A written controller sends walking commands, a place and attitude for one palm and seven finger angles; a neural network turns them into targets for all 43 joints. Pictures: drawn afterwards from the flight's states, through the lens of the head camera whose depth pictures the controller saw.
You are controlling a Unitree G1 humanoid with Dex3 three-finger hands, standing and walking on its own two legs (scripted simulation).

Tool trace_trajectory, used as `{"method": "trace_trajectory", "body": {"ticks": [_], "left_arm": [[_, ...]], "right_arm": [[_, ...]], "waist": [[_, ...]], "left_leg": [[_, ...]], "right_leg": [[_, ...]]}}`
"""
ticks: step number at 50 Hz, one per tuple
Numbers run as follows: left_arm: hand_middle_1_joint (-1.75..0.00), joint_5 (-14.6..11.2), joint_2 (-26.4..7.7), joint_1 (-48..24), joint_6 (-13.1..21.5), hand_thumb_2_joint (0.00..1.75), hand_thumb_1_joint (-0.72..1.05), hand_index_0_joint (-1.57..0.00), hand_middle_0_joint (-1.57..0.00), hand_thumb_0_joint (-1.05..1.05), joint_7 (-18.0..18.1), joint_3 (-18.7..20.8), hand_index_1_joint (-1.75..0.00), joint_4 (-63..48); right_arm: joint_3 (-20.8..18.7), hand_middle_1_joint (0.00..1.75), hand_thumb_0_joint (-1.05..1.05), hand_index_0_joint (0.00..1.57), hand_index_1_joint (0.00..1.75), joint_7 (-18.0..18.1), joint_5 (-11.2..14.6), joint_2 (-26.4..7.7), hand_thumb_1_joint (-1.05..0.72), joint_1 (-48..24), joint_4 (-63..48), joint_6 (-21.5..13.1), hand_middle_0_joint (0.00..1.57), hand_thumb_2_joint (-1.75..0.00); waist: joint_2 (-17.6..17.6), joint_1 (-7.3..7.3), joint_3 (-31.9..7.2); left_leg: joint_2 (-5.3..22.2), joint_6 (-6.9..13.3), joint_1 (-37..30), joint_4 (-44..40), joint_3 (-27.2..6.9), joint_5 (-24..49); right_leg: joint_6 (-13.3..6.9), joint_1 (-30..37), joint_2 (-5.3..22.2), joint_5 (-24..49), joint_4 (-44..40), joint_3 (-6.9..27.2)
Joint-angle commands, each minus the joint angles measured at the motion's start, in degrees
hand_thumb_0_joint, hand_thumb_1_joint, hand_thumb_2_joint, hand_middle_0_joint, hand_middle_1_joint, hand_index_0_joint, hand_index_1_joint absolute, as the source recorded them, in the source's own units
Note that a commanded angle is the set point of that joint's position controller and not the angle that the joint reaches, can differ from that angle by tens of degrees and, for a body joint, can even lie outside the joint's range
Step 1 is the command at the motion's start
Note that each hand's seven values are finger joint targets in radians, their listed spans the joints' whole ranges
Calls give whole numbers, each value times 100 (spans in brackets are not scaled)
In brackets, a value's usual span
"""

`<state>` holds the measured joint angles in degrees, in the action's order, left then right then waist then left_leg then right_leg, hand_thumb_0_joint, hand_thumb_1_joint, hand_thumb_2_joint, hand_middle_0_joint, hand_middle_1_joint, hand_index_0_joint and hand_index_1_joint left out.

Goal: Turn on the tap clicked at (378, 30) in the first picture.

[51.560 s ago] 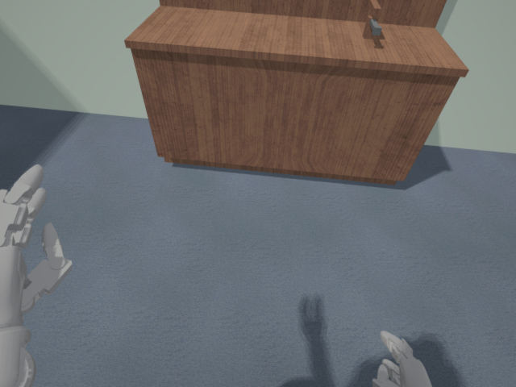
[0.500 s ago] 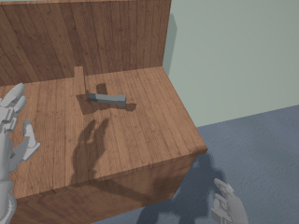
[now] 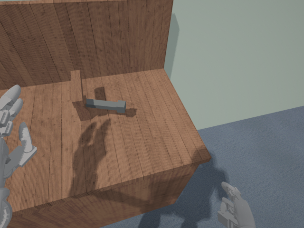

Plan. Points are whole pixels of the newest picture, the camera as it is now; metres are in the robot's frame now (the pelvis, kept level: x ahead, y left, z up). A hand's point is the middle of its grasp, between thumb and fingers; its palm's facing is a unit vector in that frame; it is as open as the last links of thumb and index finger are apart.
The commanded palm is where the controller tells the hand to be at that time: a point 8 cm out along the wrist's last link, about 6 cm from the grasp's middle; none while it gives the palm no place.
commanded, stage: come to a stop and stand still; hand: left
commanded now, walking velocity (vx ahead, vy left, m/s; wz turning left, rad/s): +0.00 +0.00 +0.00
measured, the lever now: (121, 106) +0.45 +0.14 +0.03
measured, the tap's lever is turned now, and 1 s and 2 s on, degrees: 68 68 68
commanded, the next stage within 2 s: look again from close up in 0.76 s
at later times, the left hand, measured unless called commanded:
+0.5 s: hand (48, 156) +0.21 +0.22 +0.14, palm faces +0.25 -0.89 -0.39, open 7.4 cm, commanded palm +0.16 +0.28 +0.17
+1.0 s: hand (31, 146) +0.23 +0.26 +0.15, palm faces +0.35 -0.86 -0.38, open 7.4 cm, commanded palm +0.16 +0.29 +0.17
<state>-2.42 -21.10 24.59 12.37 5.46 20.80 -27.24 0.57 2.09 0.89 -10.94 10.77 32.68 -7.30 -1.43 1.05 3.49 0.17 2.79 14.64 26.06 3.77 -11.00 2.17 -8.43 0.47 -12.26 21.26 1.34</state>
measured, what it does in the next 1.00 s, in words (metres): stands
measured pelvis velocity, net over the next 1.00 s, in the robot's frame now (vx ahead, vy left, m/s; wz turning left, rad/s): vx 0.00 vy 0.01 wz -0.01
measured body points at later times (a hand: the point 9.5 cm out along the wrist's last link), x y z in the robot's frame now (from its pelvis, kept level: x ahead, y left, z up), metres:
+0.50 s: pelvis -0.01 +0.00 +0.00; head +0.01 +0.02 +0.45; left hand +0.19 +0.27 +0.16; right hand +0.16 -0.23 -0.07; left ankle +0.03 +0.08 -0.74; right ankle -0.01 -0.15 -0.74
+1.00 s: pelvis +0.00 +0.01 +0.00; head +0.04 +0.04 +0.45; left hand +0.20 +0.30 +0.17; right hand +0.19 -0.21 -0.06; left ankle +0.03 +0.08 -0.74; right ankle -0.01 -0.15 -0.74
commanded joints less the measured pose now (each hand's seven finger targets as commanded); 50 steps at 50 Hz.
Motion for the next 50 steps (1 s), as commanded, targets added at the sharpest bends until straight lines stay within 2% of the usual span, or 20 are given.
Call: {"method": "trace_trajectory", "body": {"ticks": [1,9,10,11,12,14,15,17,21,22,23,27,29,33,38,42,43,47,48,50], "left_arm": [[-30,-39,-897,-217,318,90,90,-20,-20,0,124,579,-30,-1236],[-30,-42,-920,-397,288,90,90,-20,-20,0,134,539,-30,-1248],[-30,867,-5436,-6167,858,90,90,-20,-20,0,118,3827,-30,-2393],[-30,266,-1658,-2786,617,90,90,-20,-20,0,-141,1345,-30,928],[-30,-26,-1093,-1580,441,90,90,-20,-20,0,-47,982,-30,261],[-30,9,-896,-1596,468,90,90,-20,-20,0,-128,465,-30,-159],[-30,-28,-780,-1104,475,90,90,-20,-20,0,-135,358,-30,-395],[-30,-63,-421,-364,435,90,90,-20,-20,0,-111,23,-30,-640],[-30,-25,-1137,-287,501,90,90,-20,-20,0,-38,687,-30,-826],[-30,-27,-1523,-428,525,90,90,-20,-20,0,44,1079,-30,-1007],[-30,-61,-1397,-434,571,90,90,-20,-20,0,27,1072,-30,-808],[-30,-50,-1585,-942,720,90,90,-20,-20,0,47,1260,-30,-1262],[-30,-49,-1323,-956,754,90,90,-20,-20,0,25,996,-30,-1320],[-30,0,-841,-593,686,90,90,-20,-20,0,18,534,-30,-1279],[-30,28,-696,-306,526,90,90,-20,-20,0,27,433,-30,-800],[-30,51,-1104,-572,526,90,90,-20,-20,0,75,808,-30,-1076],[-30,8,-964,-474,525,90,90,-20,-20,0,39,699,-30,-914],[-30,-13,-1120,-478,506,90,90,-20,-20,0,63,822,-30,-1348],[-30,-29,-899,-481,513,90,90,-20,-20,0,23,598,-30,-1330],[-30,-26,-977,-392,500,90,90,-20,-20,0,45,671,-30,-1454]], "right_arm": [[-307,30,0,20,30,39,26,-756,-90,-371,-893,-267,20,-90],[-288,30,0,20,30,69,27,-747,-90,-409,-912,-223,20,-90],[-281,30,0,20,30,-32,-386,-903,-90,-15,-762,-453,20,-90],[-99,30,0,20,30,-13,-163,-274,-90,-348,-349,-449,20,-90],[-422,30,0,20,30,-57,61,-609,-90,-347,-689,-398,20,-90],[-459,30,0,20,30,-134,39,-810,-90,-166,-800,-517,20,-90],[-436,30,0,20,30,-211,57,-790,-90,-227,-839,-512,20,-90],[-357,30,0,20,30,-310,117,-685,-90,-449,-893,-519,20,-90],[-332,30,0,20,30,-195,34,-773,-90,-468,-975,-487,20,-90],[-306,30,0,20,30,-137,50,-769,-90,-595,-964,-448,20,-90],[-304,30,0,20,30,-80,8,-764,-90,-513,-958,-429,20,-90],[-278,30,0,20,30,42,19,-732,-90,-538,-950,-472,20,-90],[-280,30,0,20,30,44,5,-713,-90,-399,-968,-546,20,-90],[-299,30,0,20,30,-22,-17,-780,-90,-297,-833,-680,20,-90],[-314,30,0,20,30,-65,-17,-812,-90,-266,-737,-594,20,-90],[-306,30,0,20,30,-14,10,-783,-90,-417,-792,-476,20,-90],[-291,30,0,20,30,-9,-31,-771,-90,-346,-799,-437,20,-90],[-266,30,0,20,30,9,4,-721,-90,-458,-899,-405,20,-90],[-265,30,0,20,30,1,-35,-753,-90,-383,-888,-393,20,-90],[-294,30,0,20,30,1,-14,-739,-90,-345,-934,-403,20,-90]], "waist": [[457,-6,-981],[508,-22,-898],[-162,170,-53],[-5,-14,-1113],[856,154,-1267],[1290,97,-1477],[1222,137,-1352],[701,167,-1152],[-488,114,-580],[-424,111,-489],[-456,64,-492],[764,35,-694],[1020,38,-885],[750,41,-1063],[254,9,-862],[452,7,-873],[329,6,-874],[585,20,-1015],[554,5,-1000],[674,10,-1079]], "left_leg": [[514,-163,-634,-475,-566,635],[539,-153,-589,-618,-618,339],[706,-69,274,244,-459,734],[306,-108,-766,-153,-563,1169],[467,-226,-1246,-318,-341,1342],[593,-125,-1045,-266,-467,1262],[630,-85,-929,-312,-479,1063],[584,-67,-631,-364,-404,467],[403,-164,-171,-450,-468,-804],[379,-175,-196,-462,-471,-856],[364,-154,-118,-506,-520,-953],[491,-82,-180,-724,-606,-960],[556,-43,-250,-743,-633,-924],[529,-75,-563,-545,-578,-208],[493,-161,-587,-436,-529,425],[522,-187,-589,-483,-537,546],[518,-149,-533,-490,-535,512],[514,-158,-679,-443,-516,634],[517,-135,-634,-481,-526,556],[546,-127,-722,-409,-500,649]], "right_leg": [[-277,15,238,1069,-187,134],[-267,-12,215,853,-221,70],[-406,-1111,496,960,-407,397],[-586,-888,462,928,43,453],[-523,-451,215,955,288,205],[-426,-307,244,796,417,378],[-358,-270,279,746,377,389],[-314,-184,265,632,255,314],[-313,-615,259,-309,-370,454],[-319,-751,250,-467,-443,413],[-325,-733,257,-622,-458,373],[-311,-413,173,-204,-95,261],[-308,-196,165,-4,31,167],[-295,-165,162,482,-15,98],[-270,-316,163,850,-124,110],[-280,-239,192,897,-54,103],[-269,-204,181,906,-101,60],[-286,-101,230,1015,-67,96],[-282,-94,192,984,-87,69],[-287,-49,238,1080,-61,111]]}}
